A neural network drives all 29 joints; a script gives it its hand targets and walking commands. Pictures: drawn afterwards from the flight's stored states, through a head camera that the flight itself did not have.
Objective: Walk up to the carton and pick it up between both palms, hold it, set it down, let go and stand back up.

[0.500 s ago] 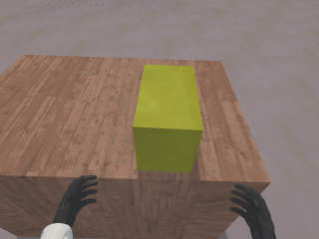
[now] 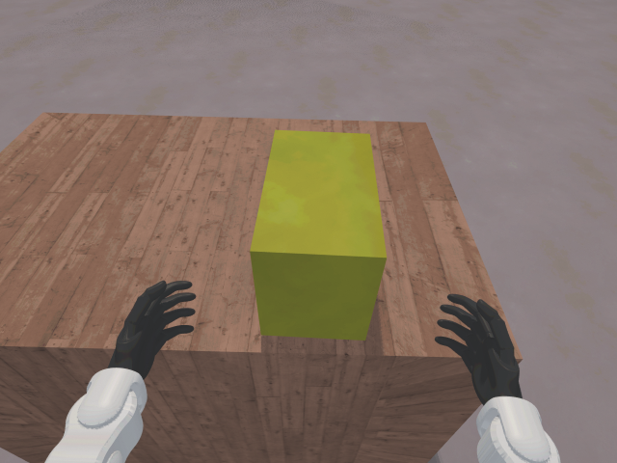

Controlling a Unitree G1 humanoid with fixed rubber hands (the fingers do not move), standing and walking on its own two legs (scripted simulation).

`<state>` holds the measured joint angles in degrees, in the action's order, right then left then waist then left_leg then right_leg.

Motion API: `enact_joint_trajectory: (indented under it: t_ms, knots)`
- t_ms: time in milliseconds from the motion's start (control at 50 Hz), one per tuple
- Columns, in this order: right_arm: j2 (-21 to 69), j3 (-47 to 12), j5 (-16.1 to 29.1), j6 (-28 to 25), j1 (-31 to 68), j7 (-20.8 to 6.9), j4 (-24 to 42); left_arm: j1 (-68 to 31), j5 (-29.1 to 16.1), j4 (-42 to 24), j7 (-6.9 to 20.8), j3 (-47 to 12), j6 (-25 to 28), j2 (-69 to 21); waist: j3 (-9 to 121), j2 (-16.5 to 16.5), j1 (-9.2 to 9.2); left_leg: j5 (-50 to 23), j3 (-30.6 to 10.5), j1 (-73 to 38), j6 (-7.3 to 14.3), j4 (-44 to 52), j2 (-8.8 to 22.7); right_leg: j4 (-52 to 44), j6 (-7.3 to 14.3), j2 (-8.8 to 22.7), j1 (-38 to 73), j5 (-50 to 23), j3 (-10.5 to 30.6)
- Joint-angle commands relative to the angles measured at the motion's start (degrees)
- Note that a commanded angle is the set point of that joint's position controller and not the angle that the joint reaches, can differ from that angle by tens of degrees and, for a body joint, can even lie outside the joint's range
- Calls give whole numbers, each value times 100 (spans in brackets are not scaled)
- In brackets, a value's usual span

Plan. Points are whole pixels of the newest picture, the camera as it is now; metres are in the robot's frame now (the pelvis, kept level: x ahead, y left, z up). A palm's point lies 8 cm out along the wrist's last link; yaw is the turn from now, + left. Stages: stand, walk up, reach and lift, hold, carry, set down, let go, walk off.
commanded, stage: reach and lift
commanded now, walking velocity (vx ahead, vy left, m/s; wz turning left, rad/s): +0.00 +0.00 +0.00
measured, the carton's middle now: (317, 229) +0.48 +0.05 +0.03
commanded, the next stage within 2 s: none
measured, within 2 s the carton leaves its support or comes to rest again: neither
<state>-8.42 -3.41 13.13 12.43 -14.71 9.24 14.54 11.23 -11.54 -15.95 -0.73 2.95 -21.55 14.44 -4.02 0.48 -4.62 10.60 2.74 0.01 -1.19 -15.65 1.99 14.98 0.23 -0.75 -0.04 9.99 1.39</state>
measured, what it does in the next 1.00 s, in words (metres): stands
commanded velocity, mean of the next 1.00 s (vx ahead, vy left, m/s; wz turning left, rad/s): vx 0.00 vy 0.00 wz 0.00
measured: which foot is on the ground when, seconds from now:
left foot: down 0.00-1.00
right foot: down 0.00-1.00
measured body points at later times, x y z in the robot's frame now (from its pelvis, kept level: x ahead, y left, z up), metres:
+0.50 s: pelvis -0.01 +0.00 +0.00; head +0.00 +0.01 +0.45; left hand +0.31 +0.23 +0.12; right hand +0.33 -0.16 +0.11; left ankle -0.02 +0.13 -0.75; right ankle -0.01 -0.12 -0.75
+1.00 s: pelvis +0.00 +0.00 +0.00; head +0.01 +0.02 +0.45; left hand +0.40 +0.24 +0.16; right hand +0.42 -0.14 +0.15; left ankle -0.02 +0.13 -0.75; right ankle -0.01 -0.12 -0.75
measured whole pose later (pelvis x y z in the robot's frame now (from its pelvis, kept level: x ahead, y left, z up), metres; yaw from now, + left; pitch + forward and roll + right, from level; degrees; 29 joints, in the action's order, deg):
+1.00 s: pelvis +0.00 +0.00 +0.00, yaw +1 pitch +2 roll -1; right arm -14.2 -2.3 22.2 18.6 41.4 10.6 -32.4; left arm -41.6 -7.0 24.7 -2.0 8.5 -32.5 16.9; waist 0.5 1.9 -1.3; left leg 10.6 1.6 9.9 -0.9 -18.9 2.0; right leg 16.0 -0.1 -0.7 -8.4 9.2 0.3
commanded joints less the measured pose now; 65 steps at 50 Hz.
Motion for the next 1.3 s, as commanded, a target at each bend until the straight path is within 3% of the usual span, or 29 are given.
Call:
enact_joint_trajectory:
  t_ms: [0,80,100,140,200,260,300,400,540,600,700,740,780,820,860,900,960,1000,1020,1060,1100,1140,1160,1180,1200,1220,1240,1260,1280]
  knots:
    - [-334,200,63,21,1120,85,716,-1118,0,-758,58,348,-62,350,610,-152,6,-1293,22,-207,-96,102,-146,-220,0,14,-129,-837,44]
    - [-446,234,163,139,1464,199,500,-1490,70,-683,110,541,-248,345,808,-98,103,-1698,55,-321,-98,3,-187,-105,-54,-26,26,-1355,-2]
    - [-404,216,197,169,1554,212,376,-1553,128,-630,105,621,-328,340,815,-161,57,-1682,87,-333,-106,-6,-223,-116,-86,-26,43,-1370,-1]
    - [-448,272,173,233,1755,258,202,-1769,137,-512,131,579,-390,285,686,-141,168,-1594,50,-263,-104,5,-196,-110,-75,-33,-36,-1344,-15]
    - [-518,328,278,209,2172,310,465,-2102,82,-689,119,600,-477,329,1009,-139,191,-1745,64,-318,-104,-45,-238,-49,-82,-65,85,-1476,-38]
    - [-540,287,350,320,2694,324,83,-2670,117,-562,99,603,-637,411,1097,-171,237,-1735,73,-277,-82,-69,-253,-19,-66,-96,30,-1438,-74]
    - [-534,329,397,383,3042,308,-147,-3050,153,-315,80,642,-742,394,1043,-263,262,-1523,70,-142,-74,-29,-235,-19,-25,-101,-41,-1233,-91]
    - [-715,244,512,421,3903,327,-380,-3807,265,147,44,852,-972,552,1702,-47,188,-1580,110,-34,41,-88,-299,112,-107,-100,275,-1556,-96]
    - [-908,462,590,624,5132,358,-1579,-5268,373,1101,64,839,-1245,627,1616,-133,434,-1166,103,205,29,-36,-297,79,-115,-139,96,-1193,-157]
    - [-942,349,755,610,5436,305,-1975,-5406,473,1462,53,870,-1255,590,1782,-179,333,-1526,108,85,13,-86,-288,98,-82,-182,116,-1448,-192]
    - [-1162,430,775,432,6276,268,-2102,-6163,472,1681,-23,876,-1165,720,2575,-127,336,-2021,85,-139,-12,-296,-313,204,-126,-253,144,-1898,-252]
    - [-1275,505,697,495,6662,246,-2619,-6586,482,2126,-24,827,-1157,821,2467,-99,398,-1777,98,54,-19,-261,-309,211,-148,-255,18,-1713,-262]
    - [-1183,417,775,472,6872,218,-2931,-6818,538,2330,-56,836,-1102,820,2503,-132,367,-1860,114,47,-25,-288,-314,240,-147,-257,86,-1785,-284]
    - [-1201,332,887,454,7066,178,-3330,-7032,561,2423,-97,775,-1032,852,2526,-399,307,-1911,79,31,-97,-290,-289,220,-104,-244,6,-1691,-296]
    - [-1196,190,997,420,7274,146,-3346,-7101,541,2715,-95,800,-981,884,2781,-259,222,-2114,79,58,-76,-401,-289,254,-126,-254,97,-1937,-263]
    - [-1254,456,828,421,7759,134,-3857,-7653,477,3102,-124,688,-894,932,2785,-299,445,-1839,53,115,-102,-351,-284,221,-113,-233,-37,-1708,-297]
    - [-1290,370,876,335,8030,112,-4100,-7862,417,3406,-171,629,-727,950,2922,-329,337,-2136,19,59,-134,-465,-246,253,-123,-258,-155,-1912,-279]
    - [-1393,455,785,318,8341,140,-4260,-8050,387,3750,-151,566,-681,1032,3194,-257,417,-2219,18,168,-134,-510,-261,307,-147,-257,37,-2195,-250]
    - [-1348,484,724,344,8488,151,-4683,-8254,367,4197,-139,464,-654,941,2983,-221,524,-2126,25,193,-138,-494,-254,286,-149,-267,-38,-2123,-285]
    - [-1364,436,766,293,8728,133,-4730,-8523,377,4030,-179,484,-530,1037,3169,-328,405,-2223,-14,179,-181,-555,-217,331,-147,-298,-110,-2073,-294]
    - [-1318,301,892,229,8919,108,-4907,-8648,265,4178,-196,368,-424,983,3361,-409,411,-2403,8,106,-215,-632,-229,345,-170,-287,-121,-2282,-297]
    - [-1385,448,711,199,9098,130,-5215,-8864,335,4667,-204,410,-353,1102,3396,-294,499,-2273,7,318,-182,-631,-242,400,-208,-270,28,-2494,-263]
    - [-1255,246,804,230,9110,136,-5356,-8851,370,5077,-166,466,-319,1103,3278,-145,384,-2179,27,513,-133,-616,-264,398,-238,-237,113,-2550,-220]
    - [-1324,259,786,245,9236,134,-5603,-8982,466,5315,-148,479,-270,1188,3276,-113,427,-2113,29,613,-128,-590,-251,457,-250,-231,218,-2650,-232]
    - [-1304,242,837,228,9669,152,-5453,-9337,355,5293,-184,511,-140,1313,3433,-158,286,-1935,64,809,-101,-558,-252,464,-251,-204,221,-2429,-179]
    - [-1304,357,787,219,9673,132,-5812,-9488,321,5420,-215,327,-76,1177,3296,-292,482,-1949,-4,715,-148,-540,-230,440,-205,-223,94,-2294,-267]
    - [-1275,254,894,131,9803,134,-5429,-9500,223,5139,-264,333,0,1244,3760,-338,339,-2149,44,725,-163,-628,-244,525,-214,-233,191,-2608,-232]
    - [-1211,239,903,157,9782,94,-5917,-9608,285,5753,-252,308,73,1286,3547,-306,360,-2016,10,801,-153,-614,-239,495,-225,-215,51,-2414,-247]
    - [-1247,262,861,139,10006,100,-5794,-9791,283,5791,-295,333,146,1316,3904,-305,319,-2020,18,832,-156,-656,-243,503,-212,-208,44,-2500,-241]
